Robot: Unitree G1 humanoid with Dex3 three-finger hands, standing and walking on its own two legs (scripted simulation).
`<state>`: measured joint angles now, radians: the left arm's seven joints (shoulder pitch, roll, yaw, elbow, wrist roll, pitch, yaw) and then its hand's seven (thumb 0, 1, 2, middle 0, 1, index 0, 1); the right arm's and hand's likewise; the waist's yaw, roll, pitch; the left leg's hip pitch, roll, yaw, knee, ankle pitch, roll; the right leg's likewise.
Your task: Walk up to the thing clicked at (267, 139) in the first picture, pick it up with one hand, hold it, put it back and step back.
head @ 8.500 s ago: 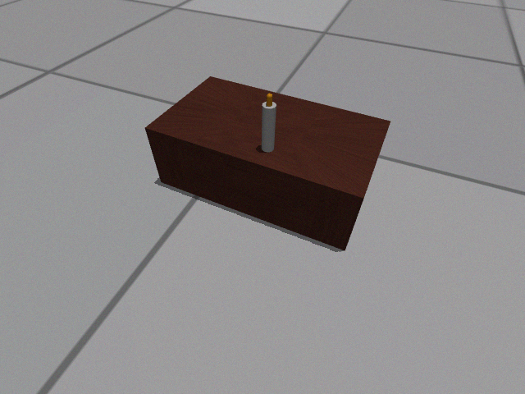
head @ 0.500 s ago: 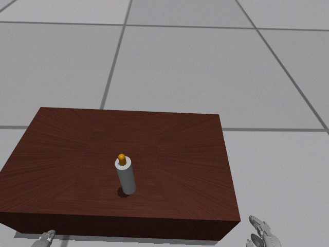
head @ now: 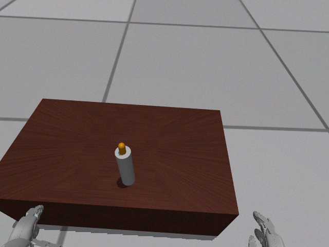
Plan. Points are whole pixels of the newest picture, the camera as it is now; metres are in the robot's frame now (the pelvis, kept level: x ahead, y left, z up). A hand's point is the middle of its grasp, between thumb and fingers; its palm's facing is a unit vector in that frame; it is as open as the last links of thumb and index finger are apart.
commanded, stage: go down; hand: left
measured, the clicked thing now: (125, 164) +0.48 +0.14 -0.22
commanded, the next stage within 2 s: none
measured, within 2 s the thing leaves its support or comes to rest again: neither
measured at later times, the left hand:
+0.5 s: hand (48, 182) +0.31 +0.30 -0.02, palm faces +0.02 -0.98 -0.17, open 17.5 cm
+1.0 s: hand (43, 156) +0.37 +0.32 +0.00, palm faces +0.05 -0.99 -0.12, open 17.6 cm
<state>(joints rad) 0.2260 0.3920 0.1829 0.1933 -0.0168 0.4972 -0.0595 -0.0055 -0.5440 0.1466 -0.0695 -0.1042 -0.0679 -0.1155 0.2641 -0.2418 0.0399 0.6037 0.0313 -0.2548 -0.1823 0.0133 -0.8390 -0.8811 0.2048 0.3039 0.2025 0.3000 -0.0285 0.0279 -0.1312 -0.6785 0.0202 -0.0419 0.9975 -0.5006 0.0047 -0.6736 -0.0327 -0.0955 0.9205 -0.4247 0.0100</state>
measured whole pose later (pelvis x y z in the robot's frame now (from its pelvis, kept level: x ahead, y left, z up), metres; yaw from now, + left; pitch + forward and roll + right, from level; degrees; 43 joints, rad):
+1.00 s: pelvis -0.02 +0.01 -0.01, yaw -3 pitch +17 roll -3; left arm -0.56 0.73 0.50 1.13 -0.04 -0.14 -0.49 -0.01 -0.59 0.02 -0.08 -0.03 -0.08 -0.04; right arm 0.36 -0.31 0.06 0.68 -0.01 -0.21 -0.12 0.01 -0.87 -0.89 0.20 0.30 0.20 0.30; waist -0.10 -0.02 -0.08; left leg -0.86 0.03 -0.01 1.04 -0.47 0.01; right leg -0.87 -0.02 -0.06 0.95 -0.37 0.01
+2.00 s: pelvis -0.01 +0.02 -0.03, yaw -4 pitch +22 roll -4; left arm -0.70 0.84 0.59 1.20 -0.07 -0.23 -0.56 -0.01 -0.49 0.06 -0.07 -0.02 -0.05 -0.04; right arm 0.36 -0.30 0.09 0.69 -0.03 -0.17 -0.11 0.01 -0.87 -0.89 0.21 0.30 0.20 0.30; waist -0.13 -0.02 -0.10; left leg -0.99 0.04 -0.01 1.12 -0.51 0.03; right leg -0.98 -0.01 -0.06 1.00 -0.39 0.03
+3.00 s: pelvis -0.02 +0.02 -0.04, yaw -4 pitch +24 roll -5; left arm -0.77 0.90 0.63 1.22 -0.10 -0.27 -0.61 -0.01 -0.47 0.08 -0.06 -0.04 -0.05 -0.06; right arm 0.34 -0.30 0.12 0.68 -0.04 -0.16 -0.10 0.01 -0.88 -0.89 0.21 0.30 0.20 0.30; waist -0.16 -0.02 -0.10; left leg -1.09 0.04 -0.03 1.20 -0.54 0.03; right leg -1.07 -0.01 -0.08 1.06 -0.42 0.03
